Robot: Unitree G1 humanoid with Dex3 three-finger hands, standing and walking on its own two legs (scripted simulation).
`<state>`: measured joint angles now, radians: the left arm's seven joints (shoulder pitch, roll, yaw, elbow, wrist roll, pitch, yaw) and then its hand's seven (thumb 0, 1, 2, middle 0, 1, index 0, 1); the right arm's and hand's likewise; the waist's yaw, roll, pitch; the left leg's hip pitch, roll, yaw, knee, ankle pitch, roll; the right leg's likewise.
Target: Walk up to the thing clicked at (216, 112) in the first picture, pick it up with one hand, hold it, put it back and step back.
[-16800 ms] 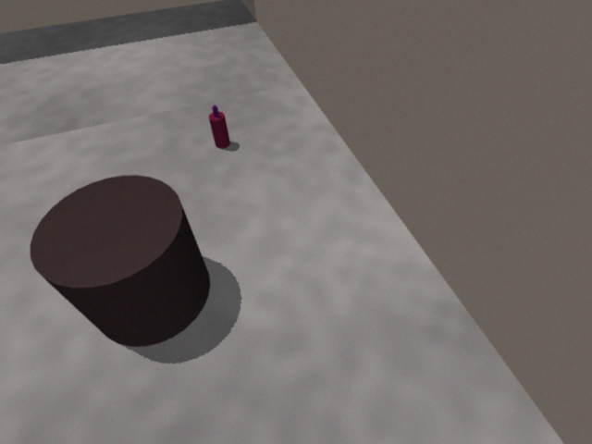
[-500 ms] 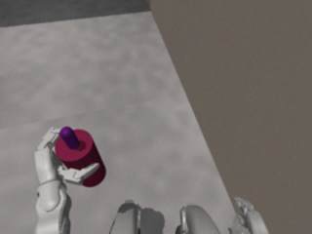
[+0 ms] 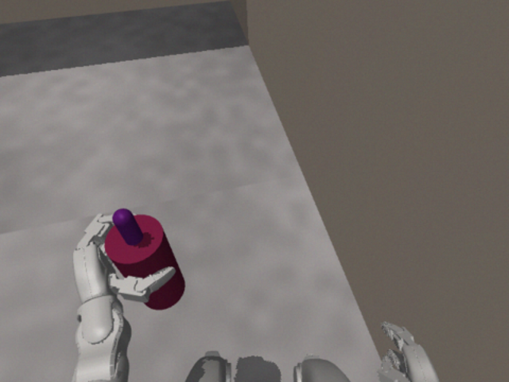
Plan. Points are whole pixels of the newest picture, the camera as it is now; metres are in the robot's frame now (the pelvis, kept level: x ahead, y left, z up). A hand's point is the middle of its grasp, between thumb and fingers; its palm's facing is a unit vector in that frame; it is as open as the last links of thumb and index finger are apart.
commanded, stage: hold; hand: left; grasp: from the side
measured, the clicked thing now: (145, 257) +0.31 +0.19 -0.01
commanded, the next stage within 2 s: crouch in 0.64 s
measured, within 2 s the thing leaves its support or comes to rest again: neither
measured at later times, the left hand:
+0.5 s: hand (131, 242) +0.32 +0.20 +0.03, palm faces +0.38 -0.92 -0.03, open 11.3 cm
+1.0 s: hand (128, 246) +0.31 +0.21 +0.03, palm faces +0.37 -0.93 -0.02, open 11.3 cm
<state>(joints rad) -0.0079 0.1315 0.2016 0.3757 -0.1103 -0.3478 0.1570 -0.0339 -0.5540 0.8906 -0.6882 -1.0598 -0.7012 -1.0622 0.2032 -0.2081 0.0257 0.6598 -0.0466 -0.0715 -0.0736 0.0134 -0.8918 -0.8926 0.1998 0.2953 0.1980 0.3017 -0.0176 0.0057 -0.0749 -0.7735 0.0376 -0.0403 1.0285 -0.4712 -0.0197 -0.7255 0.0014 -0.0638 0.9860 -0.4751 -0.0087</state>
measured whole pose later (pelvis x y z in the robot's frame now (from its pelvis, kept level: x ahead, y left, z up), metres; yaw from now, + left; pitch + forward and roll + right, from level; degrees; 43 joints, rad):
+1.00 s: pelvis +0.00 +0.01 +0.02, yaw +0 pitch +8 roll -2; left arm -0.05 0.13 0.20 0.47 -0.11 -0.41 0.16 -0.03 -0.57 0.90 -0.71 -1.04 -0.72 -1.04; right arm 0.19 -0.20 0.02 0.69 -0.05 -0.04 -0.06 0.01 -0.88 -0.90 0.20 0.30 0.20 0.30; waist -0.02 0.00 -0.04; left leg -0.63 0.03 -0.03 0.91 -0.43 -0.01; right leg -0.58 0.00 -0.05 0.86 -0.42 0.00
